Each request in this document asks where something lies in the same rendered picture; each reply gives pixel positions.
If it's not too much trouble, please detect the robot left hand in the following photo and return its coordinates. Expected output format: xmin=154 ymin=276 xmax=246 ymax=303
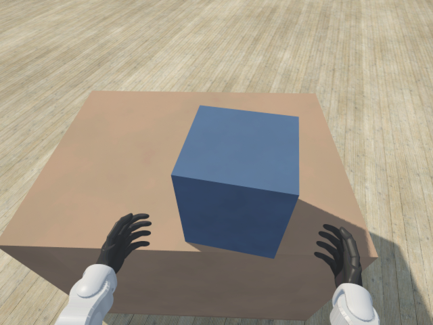
xmin=96 ymin=213 xmax=152 ymax=274

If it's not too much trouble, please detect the pedestal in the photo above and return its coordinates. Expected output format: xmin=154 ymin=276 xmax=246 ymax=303
xmin=0 ymin=91 xmax=378 ymax=321

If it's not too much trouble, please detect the carton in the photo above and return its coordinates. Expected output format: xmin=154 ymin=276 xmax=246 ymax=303
xmin=171 ymin=105 xmax=299 ymax=259

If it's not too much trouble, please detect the left robot forearm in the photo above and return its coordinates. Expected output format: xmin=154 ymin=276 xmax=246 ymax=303
xmin=54 ymin=264 xmax=117 ymax=325

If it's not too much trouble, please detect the robot right hand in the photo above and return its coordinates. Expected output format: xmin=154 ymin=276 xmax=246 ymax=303
xmin=314 ymin=224 xmax=363 ymax=288

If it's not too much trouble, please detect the right robot forearm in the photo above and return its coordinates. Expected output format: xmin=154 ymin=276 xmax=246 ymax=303
xmin=329 ymin=283 xmax=380 ymax=325

